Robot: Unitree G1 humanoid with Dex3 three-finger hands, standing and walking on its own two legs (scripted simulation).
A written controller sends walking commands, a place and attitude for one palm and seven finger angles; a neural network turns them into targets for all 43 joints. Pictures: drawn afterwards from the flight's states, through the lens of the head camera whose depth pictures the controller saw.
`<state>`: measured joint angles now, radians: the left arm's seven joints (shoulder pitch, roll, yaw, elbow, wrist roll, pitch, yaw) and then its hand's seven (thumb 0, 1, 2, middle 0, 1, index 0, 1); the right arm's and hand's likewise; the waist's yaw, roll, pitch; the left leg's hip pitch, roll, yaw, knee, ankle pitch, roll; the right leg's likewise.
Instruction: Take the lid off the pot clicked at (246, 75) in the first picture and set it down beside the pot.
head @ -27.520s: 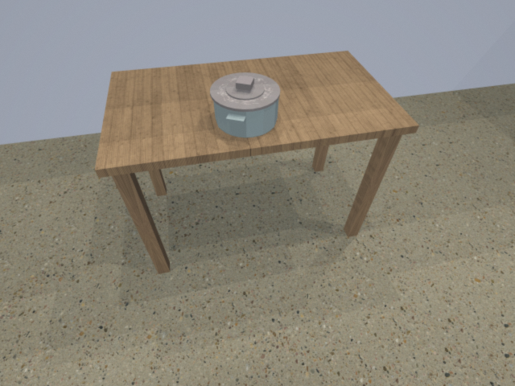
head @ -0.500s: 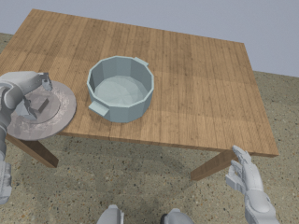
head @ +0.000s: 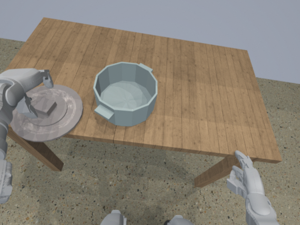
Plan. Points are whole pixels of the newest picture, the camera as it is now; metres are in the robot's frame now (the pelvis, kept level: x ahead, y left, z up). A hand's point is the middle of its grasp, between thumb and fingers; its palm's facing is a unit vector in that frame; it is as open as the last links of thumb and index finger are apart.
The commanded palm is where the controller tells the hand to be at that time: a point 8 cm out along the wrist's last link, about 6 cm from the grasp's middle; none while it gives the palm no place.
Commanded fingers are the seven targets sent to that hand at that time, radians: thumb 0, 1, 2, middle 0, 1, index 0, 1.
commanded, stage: raise the empty hand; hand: left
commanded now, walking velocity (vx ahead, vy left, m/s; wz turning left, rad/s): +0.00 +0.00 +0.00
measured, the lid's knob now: (45, 106) +0.44 +0.33 -0.04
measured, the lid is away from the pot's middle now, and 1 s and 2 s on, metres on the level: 0.25 0.25 0.25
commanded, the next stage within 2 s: draw the hand back to the body in 0.98 s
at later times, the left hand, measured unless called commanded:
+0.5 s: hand (26, 79) +0.43 +0.33 +0.09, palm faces -0.43 -0.11 -0.90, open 10.9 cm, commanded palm +0.46 +0.33 +0.15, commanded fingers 0.00 0.08 0.45 -0.29 -0.97 -0.29 -0.97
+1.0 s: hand (9, 68) +0.42 +0.34 +0.13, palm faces -0.41 -0.16 -0.90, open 11.0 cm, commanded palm +0.46 +0.34 +0.19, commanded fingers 0.00 0.08 0.45 -0.29 -0.97 -0.29 -0.97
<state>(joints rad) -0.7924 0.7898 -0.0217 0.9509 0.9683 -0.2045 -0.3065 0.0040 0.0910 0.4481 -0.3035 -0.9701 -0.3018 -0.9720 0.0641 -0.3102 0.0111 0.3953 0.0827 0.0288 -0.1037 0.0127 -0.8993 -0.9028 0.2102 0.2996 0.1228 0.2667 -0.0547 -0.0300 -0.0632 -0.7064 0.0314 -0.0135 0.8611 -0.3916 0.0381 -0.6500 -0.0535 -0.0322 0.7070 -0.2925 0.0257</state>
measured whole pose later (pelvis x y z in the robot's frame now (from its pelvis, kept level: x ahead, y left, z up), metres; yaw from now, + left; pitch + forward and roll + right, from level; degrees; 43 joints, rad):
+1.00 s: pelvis +0.02 -0.02 +0.03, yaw +1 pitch +9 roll -3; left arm -0.87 0.86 0.01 0.93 0.91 -0.17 -0.47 0.00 0.09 0.45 -0.30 -0.97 -0.30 -0.97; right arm 0.09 -0.32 0.02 0.45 0.10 0.03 -0.08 0.01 -0.90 -0.90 0.21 0.30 0.20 0.31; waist -0.04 -0.01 -0.03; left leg -0.48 0.03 -0.01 0.63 -0.31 0.02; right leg -0.43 -0.05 -0.04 0.49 -0.22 0.05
